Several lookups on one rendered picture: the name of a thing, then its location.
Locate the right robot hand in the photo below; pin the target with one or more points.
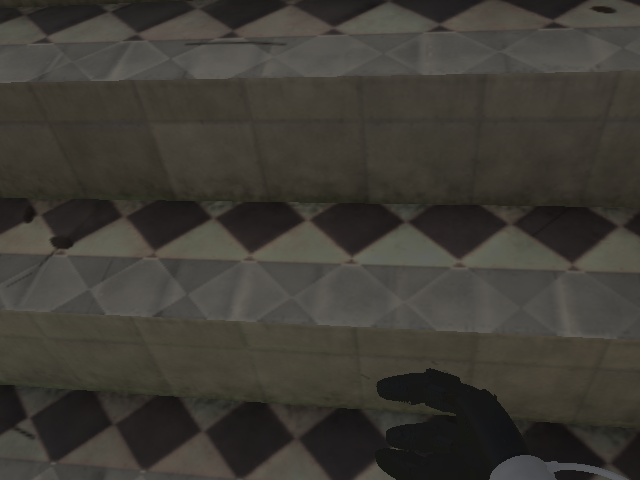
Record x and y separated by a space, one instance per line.
484 437

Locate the right robot forearm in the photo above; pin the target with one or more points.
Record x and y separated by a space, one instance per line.
523 467

